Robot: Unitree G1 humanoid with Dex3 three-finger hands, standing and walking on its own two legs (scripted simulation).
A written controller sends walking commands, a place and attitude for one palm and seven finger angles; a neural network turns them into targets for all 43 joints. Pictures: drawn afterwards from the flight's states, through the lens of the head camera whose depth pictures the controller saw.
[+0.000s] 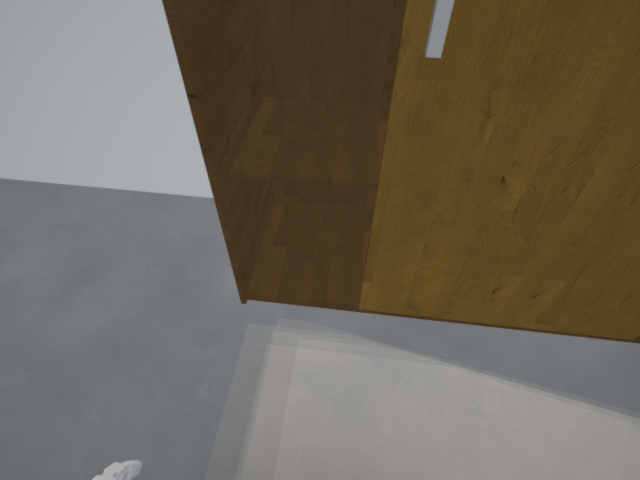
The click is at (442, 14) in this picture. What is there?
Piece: wardrobe's sliding door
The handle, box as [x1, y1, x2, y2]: [425, 0, 453, 57]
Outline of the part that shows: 453,0 435,0 425,48 426,56 440,57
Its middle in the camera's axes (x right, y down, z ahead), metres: +0.20 -0.38 +0.62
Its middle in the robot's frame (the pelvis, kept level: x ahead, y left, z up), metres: +0.76 -0.15 +0.28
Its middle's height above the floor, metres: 1.05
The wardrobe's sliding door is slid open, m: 0.42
